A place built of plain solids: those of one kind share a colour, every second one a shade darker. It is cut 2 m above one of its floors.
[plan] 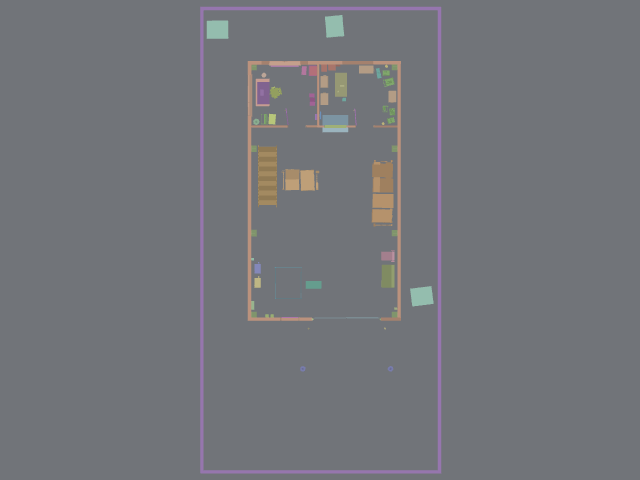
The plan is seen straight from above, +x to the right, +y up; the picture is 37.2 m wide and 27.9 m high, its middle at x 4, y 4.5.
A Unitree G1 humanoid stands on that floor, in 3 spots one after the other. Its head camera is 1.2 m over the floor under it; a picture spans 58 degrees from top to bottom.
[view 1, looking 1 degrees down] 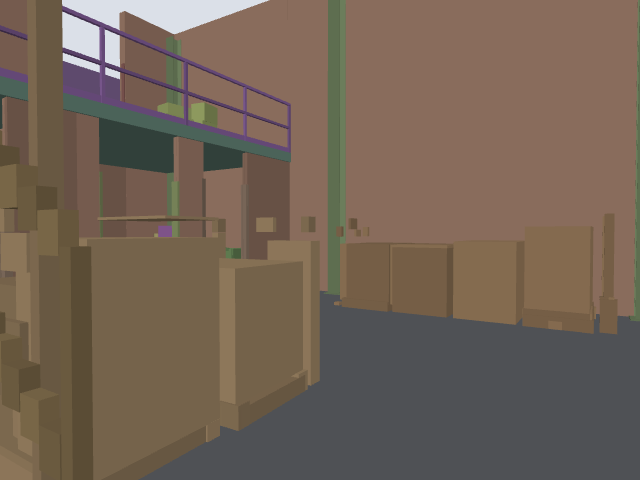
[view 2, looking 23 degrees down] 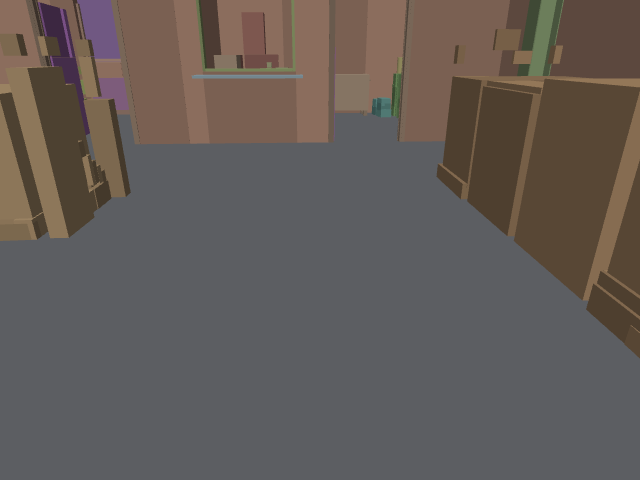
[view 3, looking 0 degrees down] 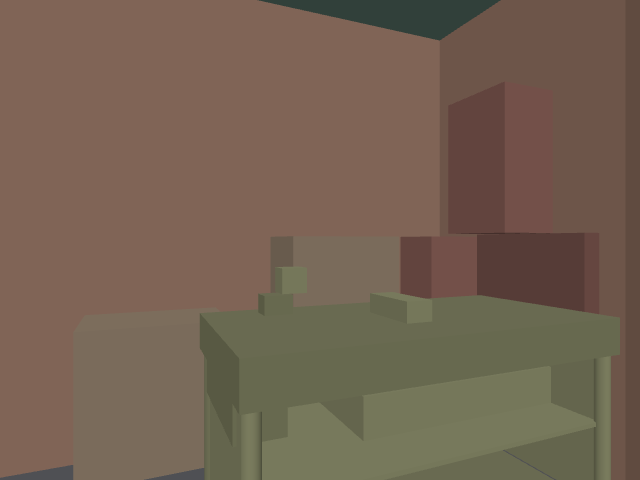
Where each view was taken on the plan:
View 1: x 0.95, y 5.56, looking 32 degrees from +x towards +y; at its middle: wall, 8.90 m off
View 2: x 5.55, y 4.45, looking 87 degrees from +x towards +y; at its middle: ground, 3.07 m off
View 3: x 6.60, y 12.60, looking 157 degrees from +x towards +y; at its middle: roll_cab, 2.34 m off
